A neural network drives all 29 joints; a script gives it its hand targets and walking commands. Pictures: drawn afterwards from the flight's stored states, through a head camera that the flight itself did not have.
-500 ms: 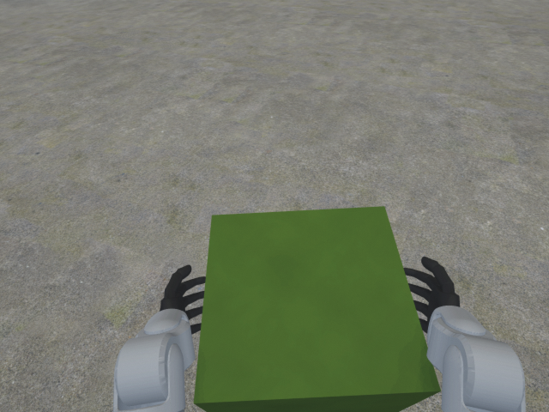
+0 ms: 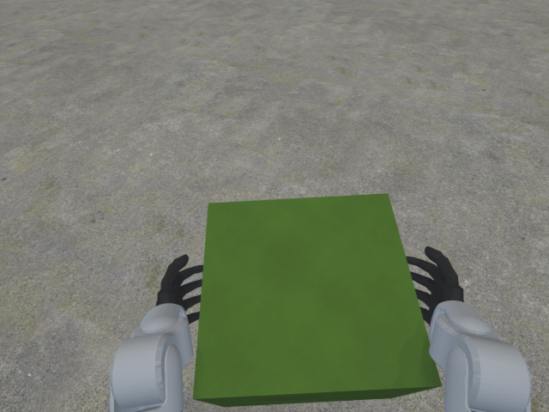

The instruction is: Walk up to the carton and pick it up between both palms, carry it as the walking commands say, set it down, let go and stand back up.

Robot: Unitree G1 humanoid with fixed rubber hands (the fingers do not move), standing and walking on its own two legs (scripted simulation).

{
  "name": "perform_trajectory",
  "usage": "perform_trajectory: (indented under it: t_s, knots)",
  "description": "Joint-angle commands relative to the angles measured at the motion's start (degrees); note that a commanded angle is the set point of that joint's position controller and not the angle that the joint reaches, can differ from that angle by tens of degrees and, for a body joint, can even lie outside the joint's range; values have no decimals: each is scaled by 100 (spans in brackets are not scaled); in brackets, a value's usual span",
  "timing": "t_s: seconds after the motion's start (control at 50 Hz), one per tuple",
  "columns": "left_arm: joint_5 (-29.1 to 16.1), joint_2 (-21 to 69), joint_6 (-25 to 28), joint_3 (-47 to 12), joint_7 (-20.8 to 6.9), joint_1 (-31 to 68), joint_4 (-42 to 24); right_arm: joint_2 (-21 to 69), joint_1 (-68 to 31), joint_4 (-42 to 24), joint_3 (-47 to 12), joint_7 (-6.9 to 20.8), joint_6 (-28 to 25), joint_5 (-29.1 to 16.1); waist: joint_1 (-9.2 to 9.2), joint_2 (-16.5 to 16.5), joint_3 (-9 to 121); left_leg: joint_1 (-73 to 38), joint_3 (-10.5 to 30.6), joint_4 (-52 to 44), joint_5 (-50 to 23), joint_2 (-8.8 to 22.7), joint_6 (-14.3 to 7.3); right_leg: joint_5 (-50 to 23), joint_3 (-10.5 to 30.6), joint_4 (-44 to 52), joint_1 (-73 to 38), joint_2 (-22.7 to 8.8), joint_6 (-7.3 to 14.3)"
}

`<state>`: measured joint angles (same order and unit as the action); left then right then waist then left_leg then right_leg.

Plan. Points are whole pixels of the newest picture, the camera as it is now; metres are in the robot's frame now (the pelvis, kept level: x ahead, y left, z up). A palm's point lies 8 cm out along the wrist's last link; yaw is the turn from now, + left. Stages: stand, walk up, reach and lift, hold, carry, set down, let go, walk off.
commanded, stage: carry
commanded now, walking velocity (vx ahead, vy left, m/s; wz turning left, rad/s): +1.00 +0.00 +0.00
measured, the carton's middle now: (303, 304) +0.30 +0.00 +0.02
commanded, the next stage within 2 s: none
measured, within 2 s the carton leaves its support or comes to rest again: neither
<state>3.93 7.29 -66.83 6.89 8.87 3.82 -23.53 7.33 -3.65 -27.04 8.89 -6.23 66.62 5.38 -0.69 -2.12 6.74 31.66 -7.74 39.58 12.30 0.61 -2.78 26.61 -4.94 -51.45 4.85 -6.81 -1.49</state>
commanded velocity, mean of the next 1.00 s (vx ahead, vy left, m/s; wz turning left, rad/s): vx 1.00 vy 0.00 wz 0.00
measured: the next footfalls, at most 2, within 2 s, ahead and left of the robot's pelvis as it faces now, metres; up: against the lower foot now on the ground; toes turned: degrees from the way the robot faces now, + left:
right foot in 0.24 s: +0.37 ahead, -0.15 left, +0.00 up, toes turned -5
left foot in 0.58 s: +0.70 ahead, +0.11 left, +0.00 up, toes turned +5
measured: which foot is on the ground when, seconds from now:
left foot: down 0.00-0.30, up 0.32-0.56, down 0.58-0.98, up 1.00-1.00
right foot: up 0.00-0.22, down 0.24-0.62, up 0.64-0.90, down 0.92-1.00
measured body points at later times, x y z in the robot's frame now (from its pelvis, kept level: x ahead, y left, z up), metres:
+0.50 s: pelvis +0.46 -0.01 +0.02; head +0.47 -0.02 +0.47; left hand +0.71 +0.16 +0.09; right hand +0.72 -0.18 +0.10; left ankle +0.46 +0.09 -0.65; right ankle +0.33 -0.14 -0.71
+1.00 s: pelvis +0.94 +0.00 +0.00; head +0.92 +0.00 +0.45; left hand +1.20 +0.16 +0.08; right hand +1.19 -0.18 +0.09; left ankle +0.69 +0.10 -0.64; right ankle +0.97 -0.13 -0.71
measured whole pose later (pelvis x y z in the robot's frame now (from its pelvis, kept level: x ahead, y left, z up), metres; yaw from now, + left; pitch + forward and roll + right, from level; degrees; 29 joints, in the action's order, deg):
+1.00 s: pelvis +0.94 +0.00 +0.00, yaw -2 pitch +5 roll -3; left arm 4.3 7.3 -67.9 6.4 9.2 3.6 -23.4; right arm 7.3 -2.6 -27.0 8.5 -6.5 66.9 5.3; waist -1.1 2.9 8.6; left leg 5.5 -5.8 52.9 26.7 4.7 0.2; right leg 18.6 -5.4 -41.9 28.8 -0.5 0.4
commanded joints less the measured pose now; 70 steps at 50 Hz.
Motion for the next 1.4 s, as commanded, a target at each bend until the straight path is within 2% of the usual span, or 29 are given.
perform_trajectory:
  t_s: [0.0,0.1,0.16,0.2,0.24,0.26,0.32,0.36,0.44,0.5,0.52,0.54,0.56,0.58,0.66,0.8,0.86,0.88,0.9,0.92,0.94,1.0,1.1,1.14,1.16,1.2,1.26,1.3,1.38]
  knots:
    - [-2189,5037,153,-4175,-1289,2937,-1298,5350,-2528,-623,-4599,1025,-94,-2284,287,663,2212,-5746,2837,-1581,-2008,1896,-905,-459,626,-1936,4493,165,234]
    - [-2107,4995,191,-4113,-1303,3128,-1390,5279,-2429,-424,-4520,1078,-56,-2266,266,1091,909,-3388,1978,-2733,-17,1996,-663,-207,291,835,3286,10,176]
    - [-2177,4977,149,-4095,-1292,3361,-1373,5160,-2777,-538,-4483,1098,-26,-2271,122,1418,788,-2473,787,-2302,-1393,1513,-347,-1166,-655,2020,1621,579,201]
    - [-2099,4917,89,-4041,-1219,3155,-1100,4910,-2697,-422,-4365,1074,46,-2227,-104,743,1474,-1578,-57,-250,-3301,881,64,-1950,-962,2203,-807,1081,333]
    - [-2020,4631,54,-3919,-1163,3103,-990,4666,-2939,-598,-4308,1056,140,-2193,-198,-1908,1691,847,75,3250,51,-325,444,-722,3448,3522,-2288,-1511,1457]
    - [-1874,4658,24,-3804,-1121,2756,-706,4664,-2889,-456,-4477,1044,229,-2207,-140,-1983,1515,1345,486,3863,1408,-402,334,-2476,4022,3289,-2484,-1565,1816]
    - [-2170,5030,63,-3995,-1133,2994,-1143,4879,-2455,-419,-4286,990,107,-2248,-137,-421,1883,3097,663,3810,1650,188,139,-5527,2635,2209,-4390,-1401,1417]
    - [-2234,5203,202,-4113,-1174,2961,-1342,5123,-2573,-672,-4437,1007,-53,-2300,-214,-568,1839,3135,395,2857,1923,252,161,-6105,2163,2332,-4332,-1252,1094]
    - [-2429,5191,338,-4330,-1247,3168,-1798,5251,-2599,-934,-4472,1024,-213,-2226,-110,-673,1219,-59,91,-915,182,276,192,-3726,429,3584,-1078,-678,668]
    - [-2483,5039,285,-4351,-1220,3457,-1978,5317,-2711,-932,-4377,999,-211,-2324,218,-770,1871,-3024,-879,-1397,-668,-494,209,-5959,-581,1830,114,-500,432]
    - [-2356,4978,238,-4368,-1204,3517,-1965,5288,-2432,-776,-4355,1007,-209,-2339,515,101,2325,-4405,-280,-1264,54,-237,81,-5425,-596,80,1087,-203,203]
    - [-2257,4925,180,-4270,-1205,3354,-1911,5052,-2711,-877,-4354,1007,-179,-2332,438,1548,2353,-5023,2446,-2093,1181,1242,-370,-3019,-449,-1559,2573,468,-30]
    - [-2287,4813,103,-4230,-1225,3218,-1855,4966,-2583,-734,-4272,982,-115,-2251,268,2115,2402,-5653,3559,-2232,128,1783,-711,-441,195,-1994,3499,883,48]
    - [-2278,4809,50,-4256,-1220,3200,-1652,4942,-2424,-561,-4203,976,-53,-2178,222,1893,2272,-5644,3972,-1949,-866,2073,-942,-182,518,-2380,3912,720,190]
    - [-2273,5246,241,-4331,-1247,3190,-1508,5382,-2436,-605,-4424,1074,-159,-2274,311,591,2084,-5543,2520,-1791,-2328,1704,-658,-574,444,-1616,4253,220,194]
    - [-2224,5069,270,-4291,-1181,3643,-1828,5164,-2802,-768,-4386,1140,-158,-2372,284,1338,710,-3662,1157,-2593,-1670,1574,-519,-1131,-401,1649,3042,427,208]
    - [-2148,5049,154,-4235,-1131,3454,-1458,4837,-2715,-681,-4281,1092,-53,-2245,-30,1273,1243,-2684,-147,-620,-5027,900,-71,-2170,-1375,2395,108,1330,275]
    - [-2150,4941,131,-4190,-1092,3273,-1373,4596,-2681,-684,-4146,1077,-5,-2175,-208,628,1875,-1662,-305,707,-4998,794,170,-1787,-782,1908,-1470,911,551]
    - [-2028,4780,116,-4063,-1057,3159,-1303,4541,-2856,-798,-4165,1071,44,-2250,-434,-976,2252,-291,-290,3290,-3099,35,422,-489,2186,2757,-2291,-869,1354]
    - [-1948,4729,91,-3973,-1048,3090,-1023,4522,-3018,-682,-4321,1079,117,-2260,-253,-2018,1821,924,269,4425,507,-611,332,-2326,3924,3197,-2671,-1569,2048]
    - [-1918,4888,58,-3982,-1008,2895,-902,4623,-2594,-415,-4249,1083,150,-2230,-196,-1672,1781,1959,626,5152,1772,-526,194,-4175,4100,2642,-3256,-1618,2390]
    - [-2254,5291,195,-4131,-1095,3230,-1453,5012,-2429,-601,-4323,1043,-55,-2282,-145,-509,1909,3132,1000,3778,1756,250,35,-5737,2583,2053,-4233,-1302,1260]
    - [-2379,5292,355,-4404,-1195,3217,-1870,5221,-2517,-899,-4390,1096,-273,-2240,-113,-658,1300,-312,347,-760,422,366,164,-2370,605,3698,-629,-817,658]
    - [-2506,5219,393,-4496,-1160,3518,-2182,5241,-2826,-1239,-4386,1067,-325,-2389,113,-984,1663,-2116,-501,-1705,-559,-147,201,-4332,-190,2773,-104,-692,464]
    - [-2403,5147,304,-4514,-1126,3464,-2079,5228,-2305,-810,-4241,1059,-282,-2302,357,-282,2137,-3501,-466,-1421,-158,-282,197,-5105,-551,1063,446,-473,334]
    - [-2365,5059,225,-4487,-1133,3554,-2232,5005,-2656,-915,-4212,1052,-257,-2330,294,2335,2261,-5279,3517,-2518,792,1637,-413,-727,-81,-1575,3391,839,-7]
    - [-2355,4971,139,-4377,-1150,3374,-1793,5118,-2324,-521,-4246,1040,-144,-2231,302,1386,2322,-6013,3447,-1612,-2482,1974,-1000,-332,504,-2518,4587,457,177]
    - [-2240,5146,228,-4302,-1149,3202,-1635,5230,-2434,-752,-4398,1087,-192,-2330,308,552,2088,-5987,2636,-1497,-3840,1727,-584,-448,379,-2074,4652,283,182]
    - [-2182,5220,315,-4271,-1152,3119,-1717,5187,-2394,-863,-4417,1113,-198,-2363,359,732,1379,-5641,2088,-1831,-3369,1708,-577,-448,63,-840,4911,268,147]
